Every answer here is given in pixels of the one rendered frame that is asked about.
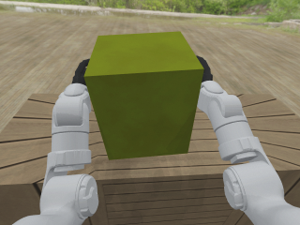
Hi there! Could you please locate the left robot upper arm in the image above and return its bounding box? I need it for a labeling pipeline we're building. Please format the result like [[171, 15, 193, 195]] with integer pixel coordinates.
[[12, 173, 99, 225]]

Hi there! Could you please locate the left robot hand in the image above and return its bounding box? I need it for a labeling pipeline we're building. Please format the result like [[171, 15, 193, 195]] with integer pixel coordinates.
[[72, 58, 90, 86]]

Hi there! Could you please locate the pedestal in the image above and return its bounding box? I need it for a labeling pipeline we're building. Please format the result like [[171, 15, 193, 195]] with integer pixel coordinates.
[[0, 93, 300, 225]]

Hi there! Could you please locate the right robot hand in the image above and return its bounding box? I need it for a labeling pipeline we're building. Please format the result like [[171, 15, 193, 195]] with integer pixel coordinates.
[[196, 55, 213, 83]]

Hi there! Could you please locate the right robot upper arm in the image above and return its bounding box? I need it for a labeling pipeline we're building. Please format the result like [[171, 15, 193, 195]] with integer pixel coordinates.
[[223, 160, 300, 225]]

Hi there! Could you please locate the carton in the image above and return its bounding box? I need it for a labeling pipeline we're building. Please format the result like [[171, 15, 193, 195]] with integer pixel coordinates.
[[83, 31, 204, 160]]

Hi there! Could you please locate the right robot forearm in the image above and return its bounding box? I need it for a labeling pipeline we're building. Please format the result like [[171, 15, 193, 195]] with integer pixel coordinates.
[[197, 81, 285, 198]]

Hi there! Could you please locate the left robot forearm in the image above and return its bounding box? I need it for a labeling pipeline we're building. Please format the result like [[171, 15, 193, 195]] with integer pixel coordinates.
[[39, 83, 92, 212]]

